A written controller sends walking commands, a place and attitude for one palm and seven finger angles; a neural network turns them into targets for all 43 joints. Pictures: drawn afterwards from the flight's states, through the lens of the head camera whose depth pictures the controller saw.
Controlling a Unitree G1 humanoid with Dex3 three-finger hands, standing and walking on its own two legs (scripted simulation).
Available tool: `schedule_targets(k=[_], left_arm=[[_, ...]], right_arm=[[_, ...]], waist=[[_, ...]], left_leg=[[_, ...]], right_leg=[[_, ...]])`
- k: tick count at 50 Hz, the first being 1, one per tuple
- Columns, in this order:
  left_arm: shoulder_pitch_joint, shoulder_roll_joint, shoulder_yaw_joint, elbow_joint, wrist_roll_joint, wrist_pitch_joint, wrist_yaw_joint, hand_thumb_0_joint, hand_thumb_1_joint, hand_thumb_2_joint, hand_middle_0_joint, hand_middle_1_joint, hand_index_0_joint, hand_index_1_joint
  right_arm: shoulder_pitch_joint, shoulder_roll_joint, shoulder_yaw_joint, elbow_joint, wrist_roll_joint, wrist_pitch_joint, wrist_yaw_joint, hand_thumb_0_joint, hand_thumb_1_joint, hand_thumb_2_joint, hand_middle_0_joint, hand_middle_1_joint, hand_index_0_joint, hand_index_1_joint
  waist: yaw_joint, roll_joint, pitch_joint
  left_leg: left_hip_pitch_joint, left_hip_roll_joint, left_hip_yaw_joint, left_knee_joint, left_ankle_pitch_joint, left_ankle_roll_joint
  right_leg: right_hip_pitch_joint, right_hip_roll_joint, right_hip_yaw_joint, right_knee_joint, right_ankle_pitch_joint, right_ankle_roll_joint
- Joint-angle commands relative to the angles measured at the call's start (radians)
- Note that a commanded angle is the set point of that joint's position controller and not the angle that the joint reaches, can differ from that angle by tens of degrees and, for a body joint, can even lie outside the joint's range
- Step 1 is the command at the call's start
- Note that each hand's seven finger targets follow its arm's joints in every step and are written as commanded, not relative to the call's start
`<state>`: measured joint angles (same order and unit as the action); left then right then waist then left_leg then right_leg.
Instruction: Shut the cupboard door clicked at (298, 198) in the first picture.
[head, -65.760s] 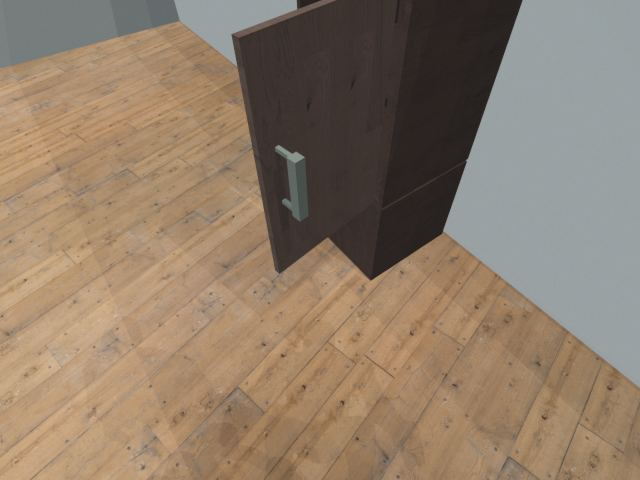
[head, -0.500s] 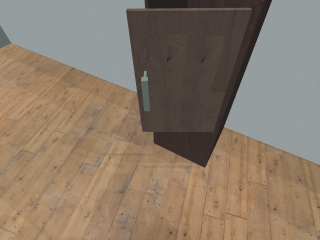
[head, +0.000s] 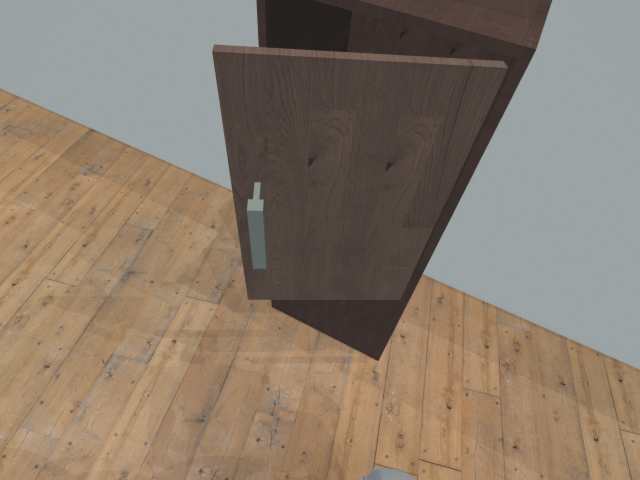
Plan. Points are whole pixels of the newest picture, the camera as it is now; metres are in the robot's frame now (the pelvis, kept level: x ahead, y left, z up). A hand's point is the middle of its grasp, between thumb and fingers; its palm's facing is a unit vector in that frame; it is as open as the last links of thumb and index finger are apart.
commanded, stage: come to a stop and stand still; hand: left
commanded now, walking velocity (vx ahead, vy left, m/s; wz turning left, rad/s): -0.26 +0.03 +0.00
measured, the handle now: (258, 227) +0.51 +0.13 -0.05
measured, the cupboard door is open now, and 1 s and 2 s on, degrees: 29 29 29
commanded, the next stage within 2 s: look again from close up in 1.18 s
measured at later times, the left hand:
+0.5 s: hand out of the picture +0.13 +0.17 -0.20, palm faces +0.06 -0.98 -0.19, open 7.3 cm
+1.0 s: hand out of the picture +0.02 +0.15 -0.18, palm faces +0.01 -0.98 -0.19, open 7.4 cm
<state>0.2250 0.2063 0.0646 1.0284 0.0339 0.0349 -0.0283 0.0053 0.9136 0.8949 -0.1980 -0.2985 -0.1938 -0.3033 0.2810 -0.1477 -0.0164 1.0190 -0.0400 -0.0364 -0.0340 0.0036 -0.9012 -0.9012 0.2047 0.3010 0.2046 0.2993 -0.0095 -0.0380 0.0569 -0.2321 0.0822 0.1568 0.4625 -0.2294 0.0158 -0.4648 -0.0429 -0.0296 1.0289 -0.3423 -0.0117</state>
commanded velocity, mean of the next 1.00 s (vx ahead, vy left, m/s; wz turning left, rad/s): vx -0.08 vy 0.05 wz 0.00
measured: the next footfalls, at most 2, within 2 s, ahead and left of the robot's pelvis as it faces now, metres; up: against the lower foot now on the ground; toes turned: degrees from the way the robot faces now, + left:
right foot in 0.16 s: +0.14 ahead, -0.18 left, +0.00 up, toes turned -4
left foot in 0.48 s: +0.08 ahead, +0.08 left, +0.00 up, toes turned +4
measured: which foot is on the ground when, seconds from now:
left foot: down 0.00-0.16, up 0.18-0.46, down 0.48-1.00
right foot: up 0.00-0.14, down 0.16-0.48, up 0.50-0.76, down 0.78-1.00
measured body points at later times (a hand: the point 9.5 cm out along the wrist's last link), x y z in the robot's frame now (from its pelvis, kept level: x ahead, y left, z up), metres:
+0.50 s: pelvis +0.05 -0.02 -0.02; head +0.08 +0.01 +0.43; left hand +0.12 +0.22 -0.18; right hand +0.12 -0.27 -0.15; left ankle +0.04 +0.07 -0.75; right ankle +0.10 -0.18 -0.74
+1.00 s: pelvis +0.02 -0.02 +0.00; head +0.03 -0.02 +0.45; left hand +0.02 +0.20 -0.16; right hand +0.04 -0.25 -0.16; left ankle +0.04 +0.07 -0.74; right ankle -0.02 -0.13 -0.74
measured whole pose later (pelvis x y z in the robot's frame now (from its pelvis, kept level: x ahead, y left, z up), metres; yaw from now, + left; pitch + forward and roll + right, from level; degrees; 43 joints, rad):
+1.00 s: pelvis +0.02 -0.02 +0.00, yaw +0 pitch -1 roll +1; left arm 0.28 0.14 -0.01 1.13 0.01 0.01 0.04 0.00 0.91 0.89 -0.20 -0.30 -0.19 -0.30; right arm 0.23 -0.17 -0.01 1.12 -0.01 0.00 -0.03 0.00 -0.92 -0.90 0.20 0.30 0.20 0.30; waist 0.00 -0.01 0.04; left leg -0.18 -0.03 0.08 0.38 -0.18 0.05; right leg -0.09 -0.01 0.01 0.40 -0.28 0.00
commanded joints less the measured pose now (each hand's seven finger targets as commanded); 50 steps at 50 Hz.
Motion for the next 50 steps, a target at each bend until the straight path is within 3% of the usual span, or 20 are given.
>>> schedule_targets(k=[1, 5, 6, 7, 8, 9, 10, 12, 16, 21, 22, 23, 24, 26, 28, 35, 38, 40, 43, 50], left_arm=[[0.013, 0.001, -0.003, -0.056, -0.008, -0.015, 0.001, 0.0, 0.9, 0.9, -0.2, -0.3, -0.2, -0.3], [0.089, 0.022, -0.007, -0.028, -0.012, -0.028, 0.023, 0.0, 0.9, 0.9, -0.2, -0.3, -0.2, -0.3], [0.118, 0.074, -0.001, -0.018, -0.009, -0.041, 0.032, 0.0, 0.9, 0.9, -0.2, -0.3, -0.2, -0.3], [0.11, 0.145, 0.004, -0.02, -0.003, -0.052, 0.044, 0.0, 0.9, 0.9, -0.2, -0.3, -0.2, -0.3], [0.099, 0.19, 0.002, -0.027, -0.004, -0.052, 0.045, 0.0, 0.9, 0.9, -0.2, -0.3, -0.2, -0.3], [0.074, 0.195, 0.002, -0.032, -0.005, -0.048, 0.048, 0.0, 0.9, 0.9, -0.2, -0.3, -0.2, -0.3], [0.048, 0.19, 0.01, -0.026, -0.006, -0.053, 0.057, 0.0, 0.9, 0.9, -0.2, -0.3, -0.2, -0.3], [0.026, 0.17, 0.013, -0.034, -0.005, -0.04, 0.072, 0.0, 0.9, 0.9, -0.2, -0.3, -0.2, -0.3], [-0.026, 0.173, 0.028, -0.075, 0.002, -0.026, 0.079, 0.0, 0.9, 0.9, -0.2, -0.3, -0.2, -0.3], [-0.071, 0.161, 0.028, -0.093, 0.001, -0.012, 0.071, 0.0, 0.9, 0.9, -0.2, -0.3, -0.2, -0.3], [-0.066, 0.134, 0.023, -0.092, -0.007, -0.006, 0.069, 0.0, 0.9, 0.9, -0.2, -0.3, -0.2, -0.3], [-0.032, 0.08, 0.011, -0.104, -0.018, 0.006, 0.066, 0.0, 0.9, 0.9, -0.2, -0.3, -0.2, -0.3], [-0.042, 0.047, 0.004, -0.116, -0.02, 0.017, 0.065, 0.0, 0.9, 0.9, -0.2, -0.3, -0.2, -0.3], [-0.059, 0.072, 0.011, -0.097, -0.01, 0.034, 0.062, 0.0, 0.9, 0.9, -0.2, -0.3, -0.2, -0.3], [-0.01, 0.08, 0.01, -0.065, -0.011, 0.027, 0.057, 0.0, 0.9, 0.9, -0.2, -0.3, -0.2, -0.3], [0.015, 0.046, -0.028, -0.032, -0.022, 0.001, 0.058, 0.0, 0.9, 0.9, -0.2, -0.3, -0.2, -0.3], [0.104, 0.049, -0.035, 0.017, -0.02, -0.019, 0.067, 0.0, 0.9, 0.9, -0.2, -0.3, -0.2, -0.3], [0.076, 0.082, -0.041, 0.027, -0.018, -0.032, 0.069, 0.0, 0.9, 0.9, -0.2, -0.3, -0.2, -0.3], [0.081, 0.056, -0.048, 0.046, -0.02, -0.044, 0.07, 0.0, 0.9, 0.9, -0.2, -0.3, -0.2, -0.3], [0.104, 0.032, -0.057, 0.074, -0.024, -0.038, 0.07, 0.0, 0.9, 0.9, -0.2, -0.3, -0.2, -0.3]], right_arm=[[0.043, -0.189, -0.051, -0.029, 0.007, 0.0, 0.0, 0.0, -0.9, -0.9, 0.2, 0.3, 0.2, 0.3], [-0.006, -0.178, -0.052, -0.017, 0.02, 0.024, 0.002, 0.0, -0.9, -0.9, 0.2, 0.3, 0.2, 0.3], [0.016, -0.147, -0.051, -0.009, 0.026, 0.026, 0.008, 0.0, -0.9, -0.9, 0.2, 0.3, 0.2, 0.3], [0.051, -0.094, -0.04, -0.009, 0.032, 0.03, 0.016, 0.0, -0.9, -0.9, 0.2, 0.3, 0.2, 0.3], [0.095, -0.077, -0.04, -0.008, 0.039, 0.044, 0.019, 0.0, -0.9, -0.9, 0.2, 0.3, 0.2, 0.3], [0.081, -0.067, -0.044, -0.011, 0.04, 0.059, 0.015, 0.0, -0.9, -0.9, 0.2, 0.3, 0.2, 0.3], [0.089, -0.085, -0.043, -0.006, 0.038, 0.068, 0.007, 0.0, -0.9, -0.9, 0.2, 0.3, 0.2, 0.3], [0.048, -0.12, -0.052, -0.009, 0.044, 0.072, 0.001, 0.0, -0.9, -0.9, 0.2, 0.3, 0.2, 0.3], [-0.005, -0.106, -0.05, -0.043, 0.035, 0.084, 0.014, 0.0, -0.9, -0.9, 0.2, 0.3, 0.2, 0.3], [0.074, -0.093, -0.044, -0.039, 0.033, 0.07, 0.018, 0.0, -0.9, -0.9, 0.2, 0.3, 0.2, 0.3], [0.098, -0.108, -0.046, -0.028, 0.031, 0.062, 0.02, 0.0, -0.9, -0.9, 0.2, 0.3, 0.2, 0.3], [0.07, -0.185, -0.054, -0.048, 0.022, 0.051, 0.02, 0.0, -0.9, -0.9, 0.2, 0.3, 0.2, 0.3], [0.014, -0.248, -0.063, -0.087, 0.011, 0.056, 0.015, 0.0, -0.9, -0.9, 0.2, 0.3, 0.2, 0.3], [-0.074, -0.218, -0.048, -0.101, 0.006, 0.051, -0.008, 0.0, -0.9, -0.9, 0.2, 0.3, 0.2, 0.3], [-0.107, -0.183, -0.033, -0.102, 0.013, 0.042, -0.014, 0.0, -0.9, -0.9, 0.2, 0.3, 0.2, 0.3], [-0.017, -0.18, -0.035, -0.032, 0.027, 0.034, -0.013, 0.0, -0.9, -0.9, 0.2, 0.3, 0.2, 0.3], [-0.037, -0.151, -0.031, -0.014, 0.041, 0.029, -0.009, 0.0, -0.9, -0.9, 0.2, 0.3, 0.2, 0.3], [-0.027, -0.119, -0.023, -0.004, 0.048, 0.028, 0.001, 0.0, -0.9, -0.9, 0.2, 0.3, 0.2, 0.3], [-0.008, -0.122, -0.021, 0.031, 0.037, 0.028, 0.003, 0.0, -0.9, -0.9, 0.2, 0.3, 0.2, 0.3], [0.004, -0.11, -0.001, 0.088, 0.034, 0.031, 0.004, 0.0, -0.9, -0.9, 0.2, 0.3, 0.2, 0.3]], waist=[[-0.003, 0.183, -0.001], [0.049, 0.16, -0.059], [0.057, 0.062, -0.079], [0.044, -0.102, -0.08], [0.023, -0.144, -0.103], [0.02, -0.121, -0.103], [0.019, -0.282, -0.139], [0.036, -0.233, -0.132], [0.034, -0.131, -0.136], [-0.015, -0.144, -0.133], [-0.026, -0.078, -0.128], [-0.004, 0.189, -0.104], [-0.008, 0.341, -0.039], [0.018, 0.254, 0.005], [0.041, 0.202, -0.017], [0.001, 0.15, -0.11], [0.029, 0.087, -0.11], [-0.007, 0.031, -0.06], [-0.011, -0.1, -0.087], [0.001, 0.001, 0.042]], left_leg=[[-0.021, 0.214, -0.125, -0.23, 0.135, 0.117], [-0.03, 0.144, -0.062, -0.034, 0.214, 0.05], [-0.051, 0.087, -0.039, 0.041, 0.102, 0.004], [-0.156, 0.003, -0.014, 0.128, -0.126, -0.038], [-0.107, -0.041, -0.025, 0.241, -0.324, -0.046], [-0.092, -0.041, -0.064, 0.327, -0.369, -0.043], [-0.137, -0.037, -0.092, 0.404, -0.387, -0.048], [-0.179, -0.044, -0.153, 0.522, -0.371, -0.049], [-0.183, -0.063, -0.173, 0.548, -0.303, -0.058], [0.017, -0.075, -0.117, 0.099, -0.075, -0.05], [0.122, -0.051, -0.131, -0.037, 0.041, -0.044], [0.111, 0.109, -0.335, -0.15, 0.12, 0.012], [-0.057, 0.259, -0.458, -0.23, 0.185, 0.098], [-0.123, 0.203, -0.399, -0.22, 0.259, 0.122], [-0.042, 0.161, -0.311, -0.171, 0.381, 0.13], [0.192, 0.159, -0.295, -0.118, 0.555, 0.15], [0.125, 0.088, -0.271, -0.073, 0.405, 0.079], [0.083, 0.017, -0.23, -0.099, 0.18, 0.01], [0.149, 0.009, -0.201, -0.09, 0.25, 0.01], [0.106, 0.007, -0.202, -0.164, 0.073, 0.009]], right_leg=[[0.047, -0.024, -0.027, -0.224, 0.061, 0.029], [0.282, 0.015, -0.07, -0.526, 0.249, 0.04], [0.351, -0.036, 0.0, -0.605, 0.382, 0.034], [0.41, -0.185, 0.186, -0.631, 0.617, -0.018], [0.366, -0.308, 0.219, -0.663, 0.74, -0.094], [0.33, -0.327, 0.225, -0.651, 0.832, -0.131], [0.378, -0.327, 0.256, -0.627, 0.968, -0.164], [0.396, -0.339, 0.238, -0.6, 1.04, -0.205], [0.326, -0.324, 0.183, -0.628, 0.816, -0.193], [0.218, -0.238, 0.136, -0.587, 0.46, -0.115], [0.138, -0.193, 0.113, -0.526, 0.296, -0.073], [0.044, -0.066, 0.035, -0.412, 0.034, -0.008], [0.062, 0.012, -0.001, -0.272, -0.193, 0.028], [0.078, 0.023, 0.1, -0.075, -0.147, 0.023], [0.06, 0.024, 0.106, -0.03, -0.104, 0.028], [0.183, 0.017, 0.029, -0.41, -0.062, 0.033], [0.335, -0.007, 0.075, -0.687, 0.2, 0.012], [0.308, -0.101, 0.147, -0.694, 0.283, -0.03], [0.296, -0.076, 0.138, -0.673, 0.361, -0.028], [0.242, -0.058, 0.146, -0.743, 0.138, -0.024]])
